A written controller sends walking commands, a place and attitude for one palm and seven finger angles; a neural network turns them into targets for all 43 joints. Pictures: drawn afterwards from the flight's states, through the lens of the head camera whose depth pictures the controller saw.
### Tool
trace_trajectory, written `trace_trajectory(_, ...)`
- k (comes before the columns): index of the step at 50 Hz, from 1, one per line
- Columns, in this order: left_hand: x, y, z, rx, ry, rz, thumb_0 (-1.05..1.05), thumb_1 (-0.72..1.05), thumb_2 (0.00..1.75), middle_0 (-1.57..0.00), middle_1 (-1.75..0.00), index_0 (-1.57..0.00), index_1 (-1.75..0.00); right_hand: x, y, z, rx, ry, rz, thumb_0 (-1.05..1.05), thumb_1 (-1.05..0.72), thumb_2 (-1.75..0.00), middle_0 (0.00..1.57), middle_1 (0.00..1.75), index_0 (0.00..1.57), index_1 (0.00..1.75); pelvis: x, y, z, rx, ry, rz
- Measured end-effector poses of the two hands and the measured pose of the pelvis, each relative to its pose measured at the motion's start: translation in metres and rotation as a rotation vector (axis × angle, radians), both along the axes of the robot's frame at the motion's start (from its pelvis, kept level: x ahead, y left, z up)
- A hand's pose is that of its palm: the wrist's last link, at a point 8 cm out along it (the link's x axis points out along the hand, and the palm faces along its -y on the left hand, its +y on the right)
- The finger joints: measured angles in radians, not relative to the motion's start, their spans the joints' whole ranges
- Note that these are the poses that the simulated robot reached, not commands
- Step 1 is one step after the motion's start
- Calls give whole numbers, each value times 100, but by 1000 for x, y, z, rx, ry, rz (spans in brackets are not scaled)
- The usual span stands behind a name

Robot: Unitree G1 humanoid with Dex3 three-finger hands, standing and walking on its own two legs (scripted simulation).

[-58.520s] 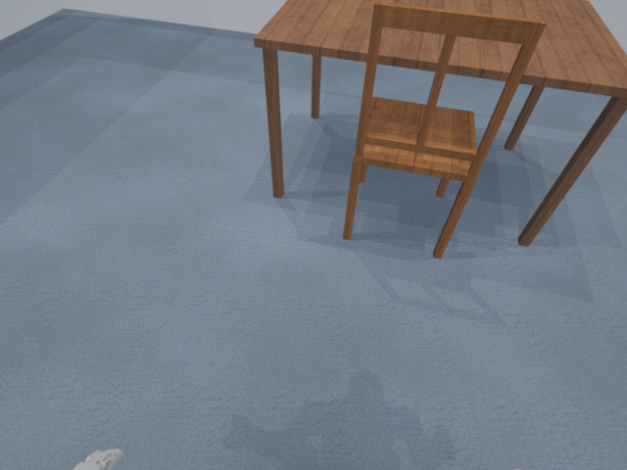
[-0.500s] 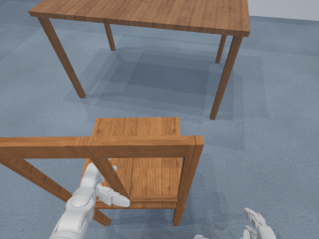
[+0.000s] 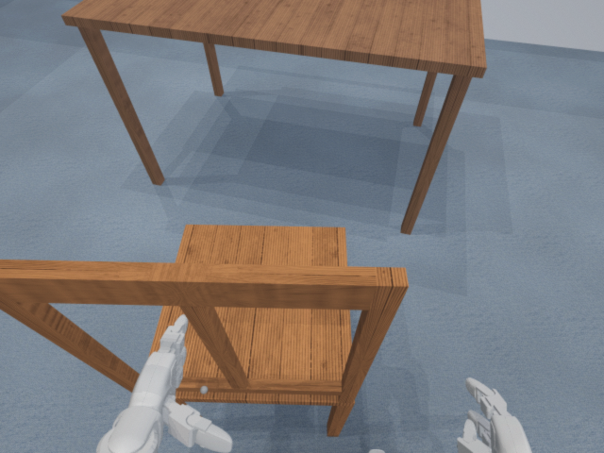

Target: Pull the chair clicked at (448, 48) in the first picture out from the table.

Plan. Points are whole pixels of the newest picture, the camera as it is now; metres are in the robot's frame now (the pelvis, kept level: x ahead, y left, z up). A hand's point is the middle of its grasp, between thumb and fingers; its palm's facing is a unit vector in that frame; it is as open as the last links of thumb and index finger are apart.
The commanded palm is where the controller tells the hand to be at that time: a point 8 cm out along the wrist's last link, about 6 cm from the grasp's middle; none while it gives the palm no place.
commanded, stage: draw the fingers out of the gap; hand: left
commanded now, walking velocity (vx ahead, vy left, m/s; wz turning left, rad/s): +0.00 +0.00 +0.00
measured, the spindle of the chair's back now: (222, 351) +0.27 +0.12 -0.04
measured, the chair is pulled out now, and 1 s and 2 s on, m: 0.66 0.66 0.66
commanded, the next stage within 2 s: draw the hand back to the body in 0.50 s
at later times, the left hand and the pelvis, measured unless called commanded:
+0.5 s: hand (195, 451) +0.15 +0.13 -0.04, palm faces -0.06 -0.99 -0.12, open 17.5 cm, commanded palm +0.12 +0.18 -0.01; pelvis -0.01 +0.01 -0.02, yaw +1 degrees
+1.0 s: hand (151, 446) +0.15 +0.16 +0.04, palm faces -0.01 -1.00 -0.07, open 17.5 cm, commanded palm +0.11 +0.22 +0.06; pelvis -0.02 +0.00 -0.04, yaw +1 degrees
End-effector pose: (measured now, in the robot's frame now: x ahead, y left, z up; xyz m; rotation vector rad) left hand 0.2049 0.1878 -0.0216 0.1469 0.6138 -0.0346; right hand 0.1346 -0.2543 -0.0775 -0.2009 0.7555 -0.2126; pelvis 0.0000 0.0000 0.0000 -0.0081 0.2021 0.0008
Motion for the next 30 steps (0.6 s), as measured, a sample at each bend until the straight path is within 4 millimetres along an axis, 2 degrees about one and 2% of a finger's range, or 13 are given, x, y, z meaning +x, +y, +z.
trace_trajectory(5, -22, 0, -1, 1, 3, 10, -1, -53, 20, -1, 0, -1, -1, 13, 9, 1, -8, -42, 35, 1, -91, -90, 20, 30, 20, 30, -2, 3, -5, -5, 1, 14)
trace_trajectory(12, -36, 0, 1, -3, -10, 10, -1, -54, 20, -1, 0, -1, 0, 26, 23, 2, -1, -87, 62, 1, -91, -90, 20, 30, 21, 30, -6, 5, -10, -10, 1, 22)
trace_trajectory(19, -51, 0, 5, 0, 1, 11, -1, -53, 20, -1, 0, -1, 0, 29, 30, 5, 10, -117, 56, 1, -90, -90, 20, 30, 21, 30, -6, 7, -13, -13, 1, 23)
trace_trajectory(30, -84, -3, 6, 1, 26, 23, -1, -53, 20, -1, 0, -1, 0, 27, 30, 2, 2, -126, 38, 1, -90, -90, 20, 30, 21, 30, -7, 9, -20, -18, 11, 24)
